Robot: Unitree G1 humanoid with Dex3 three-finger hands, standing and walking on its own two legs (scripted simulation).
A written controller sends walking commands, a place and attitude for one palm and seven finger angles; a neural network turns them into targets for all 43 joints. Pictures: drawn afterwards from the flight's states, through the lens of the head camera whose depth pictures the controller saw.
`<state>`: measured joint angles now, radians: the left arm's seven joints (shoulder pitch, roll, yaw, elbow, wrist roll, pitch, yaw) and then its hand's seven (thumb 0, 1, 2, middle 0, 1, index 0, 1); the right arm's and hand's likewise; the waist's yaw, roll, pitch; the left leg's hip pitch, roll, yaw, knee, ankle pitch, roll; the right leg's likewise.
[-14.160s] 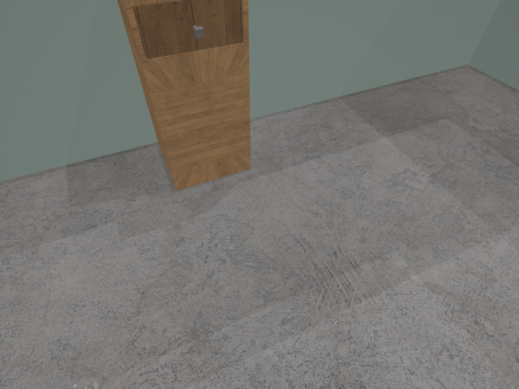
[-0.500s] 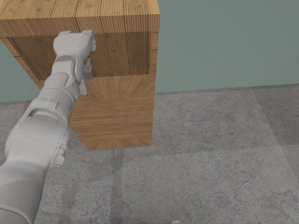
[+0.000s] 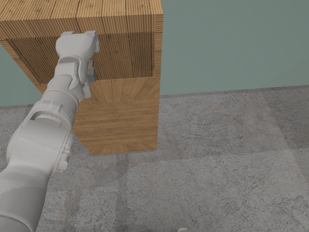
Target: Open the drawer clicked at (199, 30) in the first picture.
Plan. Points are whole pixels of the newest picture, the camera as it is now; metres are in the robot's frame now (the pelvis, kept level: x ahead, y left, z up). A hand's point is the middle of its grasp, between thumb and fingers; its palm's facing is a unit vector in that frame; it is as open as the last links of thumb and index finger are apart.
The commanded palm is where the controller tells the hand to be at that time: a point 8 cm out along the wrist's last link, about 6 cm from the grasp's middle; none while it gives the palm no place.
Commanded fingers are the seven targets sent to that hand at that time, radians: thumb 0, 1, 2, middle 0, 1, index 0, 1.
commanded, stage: lower the fingers behind the handle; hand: left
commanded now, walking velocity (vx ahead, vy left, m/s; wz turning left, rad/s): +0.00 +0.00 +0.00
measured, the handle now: (90, 70) +0.57 +0.14 +0.05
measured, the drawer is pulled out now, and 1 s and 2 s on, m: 0.00 0.00 0.00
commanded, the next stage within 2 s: close the thumb around the handle in 1.62 s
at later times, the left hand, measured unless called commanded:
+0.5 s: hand (85, 65) +0.54 +0.13 +0.10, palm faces -0.01 -0.01 -1.00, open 13.6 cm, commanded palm +0.54 +0.13 +0.13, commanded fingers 0.00 -0.50 0.30 -0.30 -1.20 -0.30 -1.20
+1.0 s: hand (93, 80) +0.53 +0.13 +0.05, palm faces -0.11 -0.02 -0.99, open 13.8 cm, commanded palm +0.54 +0.13 +0.10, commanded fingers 0.00 -0.50 0.30 -0.30 -1.20 -0.30 -1.20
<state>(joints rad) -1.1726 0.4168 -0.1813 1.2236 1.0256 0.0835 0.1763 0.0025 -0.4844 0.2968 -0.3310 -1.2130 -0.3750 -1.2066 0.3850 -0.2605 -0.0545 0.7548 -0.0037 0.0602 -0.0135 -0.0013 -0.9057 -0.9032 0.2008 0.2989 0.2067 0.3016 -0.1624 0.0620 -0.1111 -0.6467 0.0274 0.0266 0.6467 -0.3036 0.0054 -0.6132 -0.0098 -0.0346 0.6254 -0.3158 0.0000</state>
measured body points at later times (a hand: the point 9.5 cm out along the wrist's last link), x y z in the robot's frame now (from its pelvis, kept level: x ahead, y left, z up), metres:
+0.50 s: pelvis -0.01 +0.00 -0.01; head +0.09 +0.00 +0.43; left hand +0.53 +0.13 +0.16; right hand -0.04 -0.27 -0.13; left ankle -0.01 +0.12 -0.72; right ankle -0.02 -0.12 -0.72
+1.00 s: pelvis -0.04 +0.01 -0.03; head +0.09 +0.00 +0.41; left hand +0.53 +0.13 +0.10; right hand -0.10 -0.26 -0.14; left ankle -0.01 +0.12 -0.72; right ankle -0.02 -0.12 -0.72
